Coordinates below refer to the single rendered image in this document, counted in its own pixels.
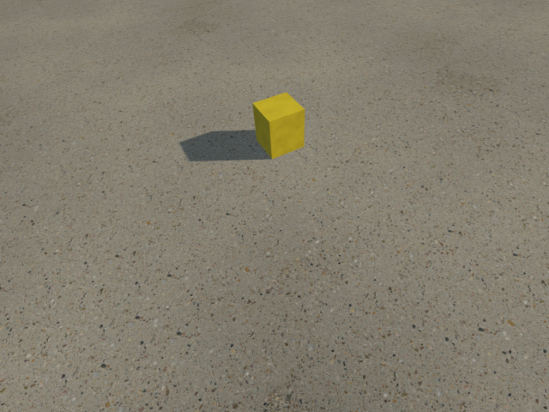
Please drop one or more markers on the carton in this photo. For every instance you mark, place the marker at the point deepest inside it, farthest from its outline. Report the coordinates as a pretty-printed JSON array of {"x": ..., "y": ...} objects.
[{"x": 280, "y": 124}]

